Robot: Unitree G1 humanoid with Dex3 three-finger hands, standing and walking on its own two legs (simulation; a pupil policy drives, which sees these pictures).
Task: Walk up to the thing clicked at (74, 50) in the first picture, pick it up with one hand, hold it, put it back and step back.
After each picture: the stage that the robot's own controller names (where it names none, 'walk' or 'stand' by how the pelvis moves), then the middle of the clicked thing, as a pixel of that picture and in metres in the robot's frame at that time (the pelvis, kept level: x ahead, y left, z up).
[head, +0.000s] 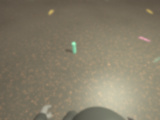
stand; (74, 48) +1.30 +0.33 -0.66
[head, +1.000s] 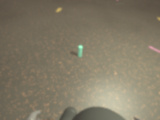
walk; (80, 51) +1.19 +0.15 -0.64
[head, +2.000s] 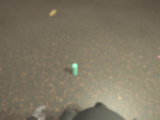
walk; (75, 69) +0.72 +0.18 -0.64
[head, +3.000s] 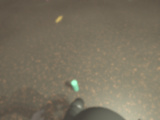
walk; (75, 86) +0.45 +0.24 -0.64
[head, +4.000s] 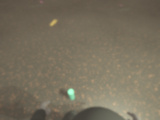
stand; (71, 94) +0.37 +0.20 -0.65
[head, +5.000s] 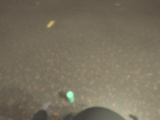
stand; (70, 97) +0.34 +0.21 -0.66
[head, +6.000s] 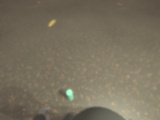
stand; (70, 95) +0.36 +0.22 -0.66
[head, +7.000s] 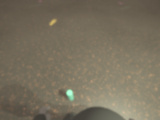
stand; (70, 95) +0.35 +0.22 -0.66
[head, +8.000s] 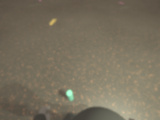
stand; (70, 95) +0.35 +0.22 -0.66
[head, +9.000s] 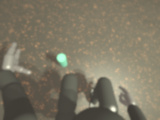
go down; (63, 61) +0.43 +0.23 -0.35
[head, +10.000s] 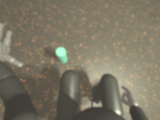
go down; (62, 56) +0.44 +0.24 -0.28
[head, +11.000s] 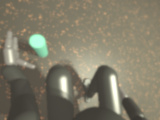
close in; (40, 48) +0.43 +0.28 -0.17
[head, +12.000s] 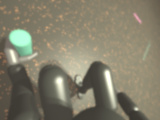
close; (23, 47) +0.42 +0.30 -0.16
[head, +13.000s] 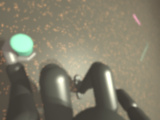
lift; (24, 49) +0.40 +0.30 -0.16
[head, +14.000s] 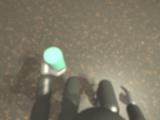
lift; (58, 63) +0.34 +0.21 +0.02
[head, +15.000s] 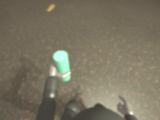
hold; (63, 68) +0.33 +0.18 +0.03
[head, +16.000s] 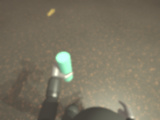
hold; (65, 69) +0.33 +0.17 +0.04
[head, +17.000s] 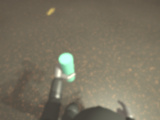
crouch; (68, 69) +0.33 +0.15 +0.03
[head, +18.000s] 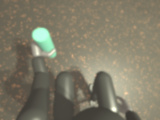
crouch; (47, 46) +0.46 +0.24 -0.05
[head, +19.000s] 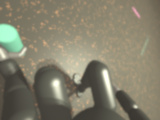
lower; (13, 45) +0.43 +0.31 -0.16
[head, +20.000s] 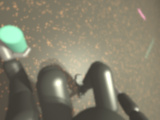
lower; (18, 45) +0.42 +0.31 -0.16
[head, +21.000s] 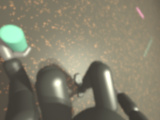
lower; (18, 44) +0.43 +0.31 -0.16
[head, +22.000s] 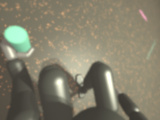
lower; (22, 45) +0.42 +0.30 -0.16
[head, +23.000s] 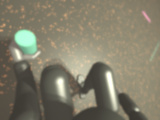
draw back; (29, 47) +0.42 +0.28 -0.16
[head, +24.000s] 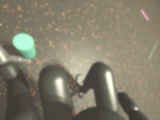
withdraw; (27, 49) +0.41 +0.29 -0.17
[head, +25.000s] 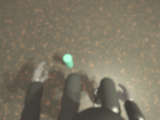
walk; (68, 61) +0.44 +0.22 -0.35
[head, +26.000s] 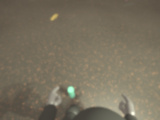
stand; (71, 92) +0.37 +0.19 -0.59
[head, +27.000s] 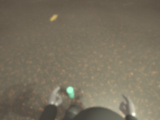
stand; (70, 92) +0.37 +0.20 -0.60
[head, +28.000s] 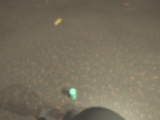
stand; (73, 94) +0.37 +0.19 -0.65
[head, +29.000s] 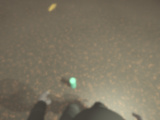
walk; (73, 83) +0.42 +0.16 -0.63
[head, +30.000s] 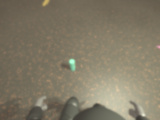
walk; (72, 65) +0.68 +0.24 -0.63
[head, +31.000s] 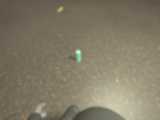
stand; (78, 56) +0.99 +0.23 -0.63
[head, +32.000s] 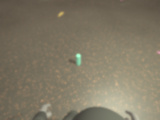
stand; (78, 60) +0.98 +0.22 -0.66
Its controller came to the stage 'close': yes
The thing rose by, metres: 0.69
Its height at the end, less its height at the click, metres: +0.00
